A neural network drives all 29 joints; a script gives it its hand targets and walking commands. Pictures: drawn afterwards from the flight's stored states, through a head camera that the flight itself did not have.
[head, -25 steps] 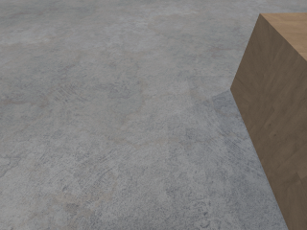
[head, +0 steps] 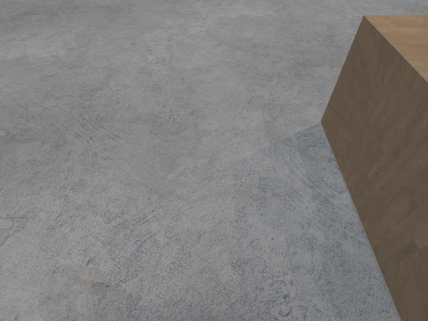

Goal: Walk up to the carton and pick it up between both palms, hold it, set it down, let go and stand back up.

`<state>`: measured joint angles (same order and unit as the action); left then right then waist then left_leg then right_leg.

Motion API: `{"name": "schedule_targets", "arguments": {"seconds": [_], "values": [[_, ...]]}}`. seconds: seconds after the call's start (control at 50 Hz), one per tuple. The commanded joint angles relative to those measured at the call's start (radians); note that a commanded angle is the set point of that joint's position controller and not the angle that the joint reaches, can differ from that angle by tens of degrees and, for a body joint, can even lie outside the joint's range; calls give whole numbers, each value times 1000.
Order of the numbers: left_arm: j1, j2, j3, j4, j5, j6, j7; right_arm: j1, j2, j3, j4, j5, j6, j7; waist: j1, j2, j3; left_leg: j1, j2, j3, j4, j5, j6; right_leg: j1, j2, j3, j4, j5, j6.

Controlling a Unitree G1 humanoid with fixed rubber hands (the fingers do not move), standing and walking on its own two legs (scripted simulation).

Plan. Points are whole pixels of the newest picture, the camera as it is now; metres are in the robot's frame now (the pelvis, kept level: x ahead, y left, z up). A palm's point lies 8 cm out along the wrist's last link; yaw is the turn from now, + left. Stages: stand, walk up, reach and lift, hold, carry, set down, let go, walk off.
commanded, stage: walk up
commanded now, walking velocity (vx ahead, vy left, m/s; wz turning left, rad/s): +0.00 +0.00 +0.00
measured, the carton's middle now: out of the picture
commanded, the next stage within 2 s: none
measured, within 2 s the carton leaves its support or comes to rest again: neither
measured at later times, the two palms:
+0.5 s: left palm (132, 303) +0.17 +0.19 -0.11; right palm out of the picture +0.11 -0.43 -0.12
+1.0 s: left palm (166, 220) +0.36 +0.14 -0.12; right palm out of the picture +0.18 -0.44 -0.05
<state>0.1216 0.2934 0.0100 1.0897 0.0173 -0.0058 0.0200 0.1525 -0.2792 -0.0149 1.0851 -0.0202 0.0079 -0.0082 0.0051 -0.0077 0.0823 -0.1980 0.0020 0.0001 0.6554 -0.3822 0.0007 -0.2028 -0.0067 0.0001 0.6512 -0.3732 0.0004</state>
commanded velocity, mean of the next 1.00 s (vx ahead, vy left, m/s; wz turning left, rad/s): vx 0.00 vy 0.00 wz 0.00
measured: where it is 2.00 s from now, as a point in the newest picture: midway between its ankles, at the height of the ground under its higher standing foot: (284, 276)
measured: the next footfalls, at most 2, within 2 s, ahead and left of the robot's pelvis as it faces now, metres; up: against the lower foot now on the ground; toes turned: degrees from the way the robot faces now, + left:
right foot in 0.40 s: +0.10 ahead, -0.23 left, +0.00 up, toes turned -12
left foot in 0.72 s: +0.26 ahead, -0.10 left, +0.00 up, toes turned -16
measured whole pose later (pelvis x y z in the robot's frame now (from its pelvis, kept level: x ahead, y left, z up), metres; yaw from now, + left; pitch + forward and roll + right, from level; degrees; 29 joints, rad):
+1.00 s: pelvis +0.19 -0.11 +0.01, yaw -24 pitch -3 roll -4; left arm 0.28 0.38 0.07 0.87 0.03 0.05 -0.10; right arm 0.11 -0.34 -0.09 0.87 -0.03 -0.07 0.01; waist -0.01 -0.02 0.13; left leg -0.19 0.01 0.17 0.53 -0.29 0.09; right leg -0.37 -0.01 0.07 0.91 -0.36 -0.02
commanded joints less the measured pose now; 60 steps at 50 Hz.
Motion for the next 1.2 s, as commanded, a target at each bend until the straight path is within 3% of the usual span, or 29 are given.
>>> {"name": "schedule_targets", "arguments": {"seconds": [0.0,0.02,0.04,0.06,0.08,0.1,0.12,0.16,0.28,0.32,0.34,0.36,0.38,0.4,0.42,0.48,0.64,0.68,0.7,0.72,0.74,0.76,0.78,0.8,0.86,0.9,0.98,1.08,1.18], "values": [[-88,222,36,-45,-13,-26,16,-98,-231,-46,-39,22,-38,-17,-5,-50,25,42,102,-96,-243,396,38,0,-104,123,-242,381,-44],[-79,219,35,-40,-17,-26,16,-109,-236,-45,-39,23,-38,-17,1,-36,33,40,108,-99,-237,429,40,-4,-104,121,-247,403,-46],[-63,257,81,-199,39,19,-44,-32,-339,-126,-118,-9,-60,-8,-48,-4,2,273,138,-62,-142,71,57,-387,-41,255,-99,156,-122],[-154,237,84,-253,38,32,-69,42,-381,-142,-107,-19,-73,-11,-98,101,29,356,274,-230,-301,-109,123,-557,-6,166,32,-12,-110],[-185,215,84,-279,50,38,-81,72,-431,-158,-104,-32,-81,-19,-102,193,25,351,467,-401,-473,-168,212,-606,-12,78,267,-153,-69],[-164,257,94,-263,63,51,-90,26,-433,-158,-129,-30,-86,-19,-64,96,31,280,528,-390,-488,-145,245,-573,-79,80,383,-131,-32],[-111,272,105,-258,53,58,-101,-16,-422,-161,-148,-34,-88,-20,-29,87,39,220,519,-334,-486,-128,243,-526,-101,76,416,-101,-23],[-93,298,132,-269,52,60,-127,-30,-399,-155,-182,-36,-94,-18,-29,44,43,139,495,-267,-469,-110,235,-469,-139,76,443,-56,-11],[8,247,132,-291,20,57,-159,-130,-402,-163,-230,-36,-90,0,21,200,-27,46,389,37,-339,64,169,-243,-141,-27,150,-8,-20],[144,262,146,-247,11,51,-145,-206,-387,-160,-233,-35,-77,10,97,143,-70,-122,305,150,-138,34,123,14,-92,-80,28,47,-28],[267,273,162,-201,9,42,-128,-252,-341,-146,-236,-35,-65,18,165,6,-80,-223,189,216,166,70,80,163,-44,-18,-97,87,-61],[339,329,182,-180,13,34,-105,-293,-258,-121,-268,-36,-55,24,224,-295,-5,-434,30,212,520,-164,38,187,-69,255,-294,-48,-120],[325,380,182,-193,12,32,-98,-291,-223,-99,-303,-29,-53,24,190,-463,45,-614,-64,107,626,-327,11,156,-172,663,-437,-82,-195],[237,400,174,-239,1,33,-99,-249,-244,-101,-305,-31,-55,22,122,-338,65,-603,-40,-3,613,-297,21,70,-246,852,-530,-185,-252],[156,446,179,-283,2,30,-99,-192,-290,-109,-303,-25,-73,19,81,-264,35,-538,-29,-53,557,-270,26,60,-276,926,-561,-206,-289],[137,369,161,-298,-3,21,-84,-114,-270,-113,-261,4,-92,19,42,-201,-91,-437,3,-43,430,-134,19,189,-153,611,-332,279,-229],[146,321,132,-341,22,12,-101,-166,-279,-115,-349,3,-117,10,54,-142,23,-277,-36,-51,40,-82,17,-5,-193,673,-343,346,-278],[91,314,130,-357,16,16,-103,-78,-280,-118,-338,5,-129,2,7,-131,3,-71,-25,-61,-117,63,19,-106,-138,600,-269,336,-221],[21,295,121,-374,7,13,-103,32,-287,-124,-315,5,-135,-7,-68,-85,-61,190,3,-75,-269,205,25,-251,-63,486,-157,290,-157],[43,243,91,-385,-17,16,-96,112,-338,-148,-300,-5,-132,-16,-114,66,-139,461,130,-198,-375,182,36,-406,38,308,58,149,-85],[123,182,80,-381,-10,19,-85,161,-403,-168,-293,-9,-119,-29,-101,210,-236,580,446,-469,-457,-22,48,-500,123,163,324,-204,-39],[209,270,88,-327,2,44,-78,49,-430,-174,-311,3,-110,-29,-53,105,-196,416,516,-504,-531,-241,35,-462,63,140,410,-155,-19],[285,309,96,-287,7,55,-82,-70,-417,-172,-321,6,-113,-25,6,82,-99,245,497,-424,-559,-288,15,-403,5,116,435,-104,-23],[264,341,105,-282,6,55,-94,-77,-386,-167,-325,2,-120,-22,-3,52,-23,115,455,-366,-570,-257,-25,-346,-26,99,443,-54,-23],[284,269,102,-272,-13,49,-113,-74,-324,-147,-323,-15,-122,-18,7,127,29,68,294,-91,-543,91,-173,-244,-38,65,353,110,-1],[308,249,91,-271,-18,50,-112,-74,-319,-149,-330,-10,-115,-4,14,164,-38,171,273,-9,-478,292,-137,-250,-42,18,321,141,6],[133,235,94,-324,-6,42,-118,42,-308,-150,-331,0,-102,5,-69,121,-64,337,287,63,-380,523,-23,-397,-61,13,269,134,12],[57,237,96,-353,0,45,-124,50,-323,-153,-335,-1,-96,5,-83,97,-8,296,308,101,-413,494,3,-438,-105,-15,239,173,8],[36,242,99,-373,2,34,-126,2,-332,-153,-350,-6,-88,12,-75,80,21,246,331,174,-392,451,84,-393,-124,-45,120,204,-3]]}}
